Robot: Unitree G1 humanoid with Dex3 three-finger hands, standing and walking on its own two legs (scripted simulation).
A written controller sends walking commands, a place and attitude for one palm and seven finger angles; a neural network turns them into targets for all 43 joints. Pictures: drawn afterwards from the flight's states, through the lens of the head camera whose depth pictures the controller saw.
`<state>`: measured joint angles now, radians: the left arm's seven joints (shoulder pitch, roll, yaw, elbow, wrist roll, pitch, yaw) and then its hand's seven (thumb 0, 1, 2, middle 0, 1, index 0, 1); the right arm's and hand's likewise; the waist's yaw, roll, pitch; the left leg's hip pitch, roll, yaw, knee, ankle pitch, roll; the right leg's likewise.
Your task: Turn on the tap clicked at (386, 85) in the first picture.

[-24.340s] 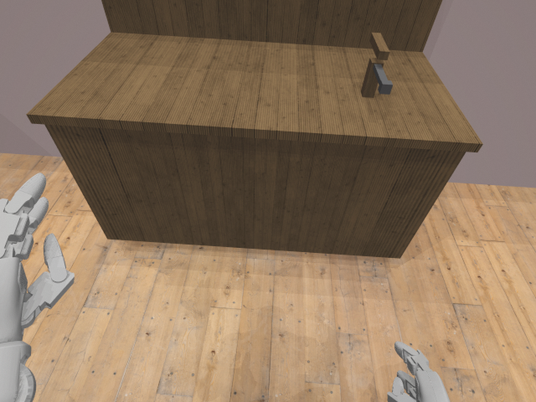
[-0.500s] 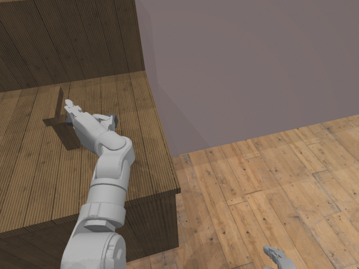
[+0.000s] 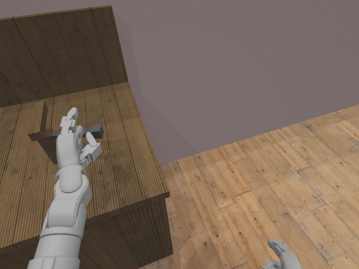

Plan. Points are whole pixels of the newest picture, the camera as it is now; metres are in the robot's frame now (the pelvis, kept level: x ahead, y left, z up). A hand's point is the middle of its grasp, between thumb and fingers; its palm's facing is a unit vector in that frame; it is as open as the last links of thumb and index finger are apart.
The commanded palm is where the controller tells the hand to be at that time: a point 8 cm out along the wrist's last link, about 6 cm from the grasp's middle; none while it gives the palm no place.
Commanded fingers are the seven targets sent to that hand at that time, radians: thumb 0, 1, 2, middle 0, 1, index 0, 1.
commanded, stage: draw the hand back beside the body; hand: left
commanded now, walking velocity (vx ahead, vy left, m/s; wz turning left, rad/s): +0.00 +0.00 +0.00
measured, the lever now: (97, 131) +0.46 +0.27 +0.05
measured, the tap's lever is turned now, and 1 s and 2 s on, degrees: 75 75 75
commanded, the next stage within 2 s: step back with the hand held close in 1.18 s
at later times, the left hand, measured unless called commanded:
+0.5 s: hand (64, 174) +0.25 +0.23 +0.15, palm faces +0.32 -0.91 -0.27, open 7.6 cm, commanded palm +0.20 +0.28 +0.16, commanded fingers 0.00 0.90 0.90 -0.19 -0.27 -0.19 -0.27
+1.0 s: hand (26, 200) +0.19 +0.27 +0.15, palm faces +0.44 -0.83 -0.35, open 7.4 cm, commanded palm +0.15 +0.30 +0.17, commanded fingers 0.00 0.90 0.90 -0.20 -0.30 -0.20 -0.30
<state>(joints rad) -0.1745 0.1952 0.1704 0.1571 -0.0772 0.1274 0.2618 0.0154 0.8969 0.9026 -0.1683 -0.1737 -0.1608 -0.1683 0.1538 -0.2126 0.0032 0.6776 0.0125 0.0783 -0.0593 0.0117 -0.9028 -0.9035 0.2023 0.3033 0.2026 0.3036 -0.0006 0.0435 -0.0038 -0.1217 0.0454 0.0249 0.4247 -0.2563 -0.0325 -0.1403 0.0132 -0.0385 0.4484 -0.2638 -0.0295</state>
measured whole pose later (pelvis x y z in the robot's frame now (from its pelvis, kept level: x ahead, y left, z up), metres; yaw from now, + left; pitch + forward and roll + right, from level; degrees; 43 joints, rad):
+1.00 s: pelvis +0.00 +0.02 +0.00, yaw +2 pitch -5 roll +0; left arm 0.43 0.32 0.26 -0.40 -0.07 -0.09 0.13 0.02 0.89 0.90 -0.21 -0.30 -0.20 -0.30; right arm 0.17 -0.22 -0.01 0.65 -0.01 -0.08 -0.04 0.01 -0.90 -0.90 0.20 0.30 0.20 0.30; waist 0.07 0.06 0.05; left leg -0.06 0.02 0.01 0.39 -0.24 -0.01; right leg -0.05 -0.01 -0.06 0.36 -0.23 0.00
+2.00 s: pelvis -0.09 +0.03 -0.01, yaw +3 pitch +0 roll -2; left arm 0.48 0.36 0.32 -0.47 -0.02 -0.16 0.15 0.02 0.89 0.90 -0.22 -0.30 -0.21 -0.30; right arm 0.21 -0.22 0.00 0.56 0.01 -0.05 -0.08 0.01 -0.90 -0.90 0.20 0.30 0.20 0.30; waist 0.01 0.05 0.03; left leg -0.38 0.02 -0.01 0.55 -0.17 0.02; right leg -0.35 0.00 -0.04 0.51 -0.20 0.02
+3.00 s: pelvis -0.29 -0.01 -0.01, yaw +1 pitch +0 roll +0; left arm 0.51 0.37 0.31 -0.50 -0.04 -0.10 0.15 0.02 0.89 0.90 -0.21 -0.30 -0.21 -0.30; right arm 0.21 -0.21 -0.01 0.61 0.00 -0.08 -0.06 0.01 -0.90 -0.90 0.20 0.30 0.20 0.30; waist 0.00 0.01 0.01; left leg -0.37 0.01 0.00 0.54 -0.24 0.00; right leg -0.25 0.04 0.00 0.49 -0.23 -0.03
